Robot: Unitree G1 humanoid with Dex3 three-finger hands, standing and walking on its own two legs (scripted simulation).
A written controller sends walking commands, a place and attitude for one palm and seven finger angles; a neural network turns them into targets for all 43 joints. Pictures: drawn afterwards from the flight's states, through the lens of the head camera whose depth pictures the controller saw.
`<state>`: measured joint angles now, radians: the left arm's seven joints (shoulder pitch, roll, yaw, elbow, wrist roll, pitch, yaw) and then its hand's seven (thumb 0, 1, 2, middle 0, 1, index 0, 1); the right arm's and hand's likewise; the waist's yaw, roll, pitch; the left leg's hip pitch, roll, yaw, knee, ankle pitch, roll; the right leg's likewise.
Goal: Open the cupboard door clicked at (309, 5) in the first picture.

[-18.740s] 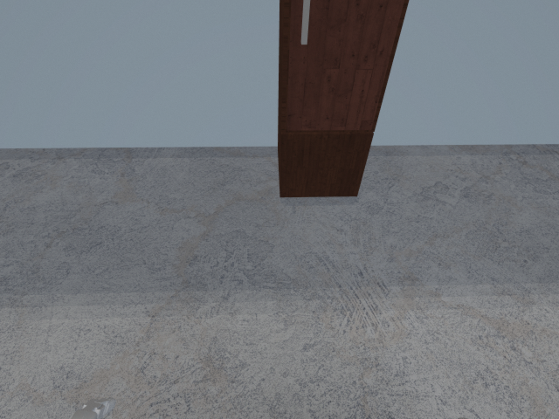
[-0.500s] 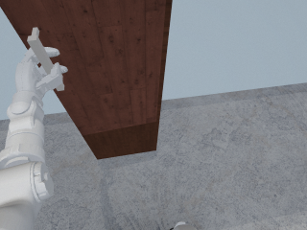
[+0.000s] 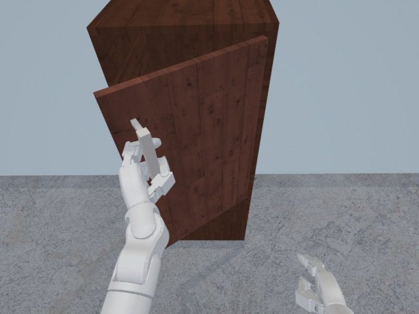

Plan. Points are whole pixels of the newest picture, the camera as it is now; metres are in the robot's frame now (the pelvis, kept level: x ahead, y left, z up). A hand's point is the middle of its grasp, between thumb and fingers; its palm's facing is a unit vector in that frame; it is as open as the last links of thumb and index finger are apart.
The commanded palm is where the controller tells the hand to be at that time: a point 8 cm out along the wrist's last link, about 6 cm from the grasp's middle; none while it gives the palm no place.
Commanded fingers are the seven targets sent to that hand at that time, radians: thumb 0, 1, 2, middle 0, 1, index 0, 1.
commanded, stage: pull the door open along its arc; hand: left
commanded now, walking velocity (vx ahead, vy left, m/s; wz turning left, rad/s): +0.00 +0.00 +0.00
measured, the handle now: (148, 158) +0.38 +0.15 +0.11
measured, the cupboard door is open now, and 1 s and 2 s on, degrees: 35 44 46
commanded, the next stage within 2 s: open thumb and fingers to let go in 0.22 s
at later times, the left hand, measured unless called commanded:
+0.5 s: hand (187, 187) +0.31 +0.06 +0.12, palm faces +0.43 -0.90 -0.04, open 6.3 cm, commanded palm +0.25 +0.10 +0.11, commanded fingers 0.00 0.20 0.60 -0.35 -1.27 -0.35 -1.27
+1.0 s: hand (184, 191) +0.30 +0.07 +0.12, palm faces +0.40 -0.92 -0.04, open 14.3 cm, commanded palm +0.25 +0.09 +0.11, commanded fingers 0.00 -0.50 0.30 -0.19 -0.55 -0.19 -0.55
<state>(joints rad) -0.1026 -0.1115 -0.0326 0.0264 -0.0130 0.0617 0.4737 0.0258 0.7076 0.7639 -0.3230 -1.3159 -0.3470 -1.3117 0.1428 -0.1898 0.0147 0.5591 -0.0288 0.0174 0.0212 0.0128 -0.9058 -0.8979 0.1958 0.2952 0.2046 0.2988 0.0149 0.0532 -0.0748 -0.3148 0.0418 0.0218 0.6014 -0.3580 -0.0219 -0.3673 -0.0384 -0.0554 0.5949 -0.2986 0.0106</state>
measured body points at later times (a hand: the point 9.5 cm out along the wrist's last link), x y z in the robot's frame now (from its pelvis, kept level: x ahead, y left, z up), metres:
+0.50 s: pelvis -0.01 -0.02 +0.00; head -0.01 -0.04 +0.45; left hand +0.28 +0.11 +0.12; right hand +0.19 -0.22 -0.10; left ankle -0.03 +0.13 -0.73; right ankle +0.00 -0.13 -0.73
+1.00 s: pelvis -0.03 +0.00 +0.00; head -0.05 -0.01 +0.45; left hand +0.27 +0.11 +0.12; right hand +0.16 -0.20 -0.10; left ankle -0.03 +0.13 -0.73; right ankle +0.00 -0.13 -0.73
